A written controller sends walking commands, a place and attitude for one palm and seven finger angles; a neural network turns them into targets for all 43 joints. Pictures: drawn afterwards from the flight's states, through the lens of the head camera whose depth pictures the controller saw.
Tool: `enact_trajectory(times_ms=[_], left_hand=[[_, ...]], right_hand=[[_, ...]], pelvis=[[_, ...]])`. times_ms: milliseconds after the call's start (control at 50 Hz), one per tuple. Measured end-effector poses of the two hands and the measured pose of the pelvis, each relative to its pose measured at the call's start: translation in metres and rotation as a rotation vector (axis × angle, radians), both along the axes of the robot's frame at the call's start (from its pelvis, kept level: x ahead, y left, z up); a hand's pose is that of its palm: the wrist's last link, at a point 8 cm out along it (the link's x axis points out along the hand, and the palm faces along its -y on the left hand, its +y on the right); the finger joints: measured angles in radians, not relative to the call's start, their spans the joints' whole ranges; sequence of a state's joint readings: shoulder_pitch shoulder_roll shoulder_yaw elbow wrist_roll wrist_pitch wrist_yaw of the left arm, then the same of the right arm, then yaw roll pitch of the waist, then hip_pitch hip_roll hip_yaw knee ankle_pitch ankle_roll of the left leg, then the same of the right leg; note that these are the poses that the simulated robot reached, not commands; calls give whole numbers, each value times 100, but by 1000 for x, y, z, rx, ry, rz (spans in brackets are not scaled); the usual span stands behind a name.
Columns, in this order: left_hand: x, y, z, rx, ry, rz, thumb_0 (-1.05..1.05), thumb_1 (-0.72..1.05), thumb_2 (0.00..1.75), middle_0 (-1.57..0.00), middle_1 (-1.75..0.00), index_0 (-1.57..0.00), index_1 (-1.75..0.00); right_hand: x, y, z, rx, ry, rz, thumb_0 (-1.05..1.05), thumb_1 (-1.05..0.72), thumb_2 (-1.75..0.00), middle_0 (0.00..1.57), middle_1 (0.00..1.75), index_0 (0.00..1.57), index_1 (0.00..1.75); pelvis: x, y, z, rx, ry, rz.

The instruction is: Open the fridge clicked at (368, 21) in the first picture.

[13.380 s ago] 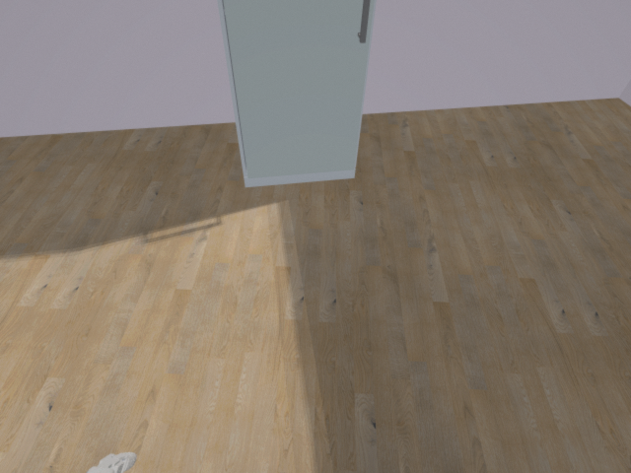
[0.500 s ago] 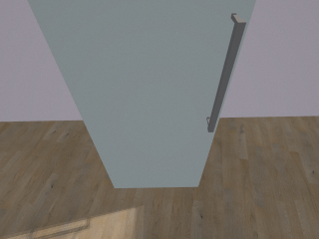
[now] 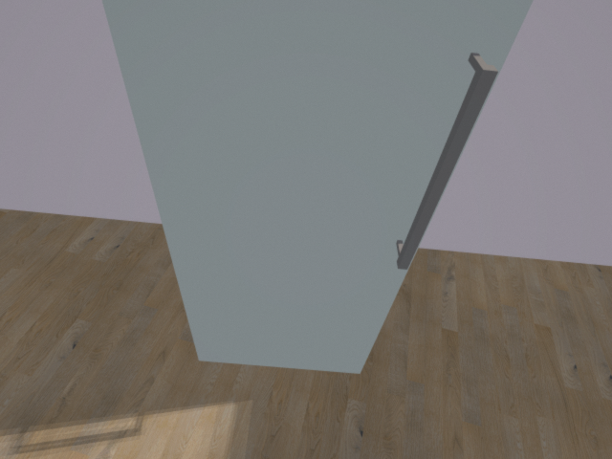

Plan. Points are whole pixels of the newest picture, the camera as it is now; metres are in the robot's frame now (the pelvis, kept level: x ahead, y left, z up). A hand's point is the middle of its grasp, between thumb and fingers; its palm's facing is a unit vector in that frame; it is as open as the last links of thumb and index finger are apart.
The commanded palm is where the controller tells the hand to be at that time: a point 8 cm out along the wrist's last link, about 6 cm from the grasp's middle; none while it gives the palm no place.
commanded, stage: come to a stop and stand still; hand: right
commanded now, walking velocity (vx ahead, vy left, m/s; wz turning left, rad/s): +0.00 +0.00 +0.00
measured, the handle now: (432, 181) +0.51 -0.16 +0.13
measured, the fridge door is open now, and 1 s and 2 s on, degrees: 0 0 0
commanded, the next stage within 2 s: look again from close up in 0.04 s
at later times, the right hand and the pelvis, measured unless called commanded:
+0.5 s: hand out of the picture +0.01 -0.15 -0.17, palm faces +0.02 +0.98 -0.21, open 7.3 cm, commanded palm none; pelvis +0.01 +0.02 +0.00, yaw +0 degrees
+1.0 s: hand out of the picture +0.02 -0.15 -0.17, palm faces +0.03 +0.97 -0.22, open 7.4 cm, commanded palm +0.11 -0.20 -0.07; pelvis +0.01 +0.03 +0.00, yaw +0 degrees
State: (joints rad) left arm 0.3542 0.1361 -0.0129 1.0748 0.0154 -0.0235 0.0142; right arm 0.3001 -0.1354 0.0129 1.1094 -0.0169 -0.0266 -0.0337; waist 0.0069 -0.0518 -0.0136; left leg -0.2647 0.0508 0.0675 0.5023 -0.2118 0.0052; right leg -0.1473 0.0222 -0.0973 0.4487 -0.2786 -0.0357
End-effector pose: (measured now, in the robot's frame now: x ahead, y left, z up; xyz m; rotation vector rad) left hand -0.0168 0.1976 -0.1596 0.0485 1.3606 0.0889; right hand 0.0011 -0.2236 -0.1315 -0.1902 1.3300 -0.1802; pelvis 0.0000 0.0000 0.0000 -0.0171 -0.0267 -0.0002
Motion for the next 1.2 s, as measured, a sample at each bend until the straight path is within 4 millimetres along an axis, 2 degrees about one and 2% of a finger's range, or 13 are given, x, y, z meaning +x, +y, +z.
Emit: enact_trajectory(times_ms=[80,180,420,700,1000,1020,1040,1080,1160,1200], left_hand=[[-1,3,1,3,12,1,1,91,90,-20,-29,-20,-30],[-2,13,4,23,37,-1,1,91,90,-20,-29,-20,-30],[10,39,10,76,60,-18,1,91,90,-19,-29,-20,-30],[36,45,11,69,18,-36,1,91,90,-19,-29,-20,-30],[25,52,11,70,54,-29,1,91,90,-19,-29,-20,-30],[28,54,12,77,25,-21,1,91,90,-20,-29,-20,-30],[34,56,15,94,-36,-21,1,91,90,-20,-29,-20,-30],[54,61,20,125,-182,-34,1,90,90,-20,-29,-20,-30],[109,73,36,159,-474,-34,2,90,90,-20,-29,-20,-30],[137,79,49,178,-610,-38,2,90,90,-20,-29,-20,-30]], right_hand=[[13,-1,2,-9,-19,11,1,-92,-90,20,30,20,30],[18,2,1,-4,-14,13,1,-93,-90,20,30,20,30],[8,18,-4,27,44,-6,1,-92,-90,20,30,20,30],[8,30,-5,34,48,-16,1,-92,-90,20,30,20,30],[17,31,-4,19,27,-11,1,-91,-90,20,30,20,30],[25,28,1,19,-25,-60,1,-92,-90,20,30,20,30],[43,22,14,10,-141,-99,2,-93,-90,20,30,21,30],[88,11,52,-41,-444,-94,3,-93,-89,20,31,21,30],[169,9,129,-36,-951,-34,3,-88,-88,20,33,20,33],[194,13,154,17,-1160,24,2,-84,-86,20,35,20,35]], pelvis=[[2,2,1,-3,0,4],[4,6,2,-3,1,3],[11,16,3,0,1,-3],[15,27,4,4,-1,-8],[14,33,4,8,8,-8],[13,32,3,10,8,-5],[12,32,2,8,1,-1],[10,30,0,5,-1,-6],[4,25,-5,4,28,-32],[1,25,-12,0,66,-25]])
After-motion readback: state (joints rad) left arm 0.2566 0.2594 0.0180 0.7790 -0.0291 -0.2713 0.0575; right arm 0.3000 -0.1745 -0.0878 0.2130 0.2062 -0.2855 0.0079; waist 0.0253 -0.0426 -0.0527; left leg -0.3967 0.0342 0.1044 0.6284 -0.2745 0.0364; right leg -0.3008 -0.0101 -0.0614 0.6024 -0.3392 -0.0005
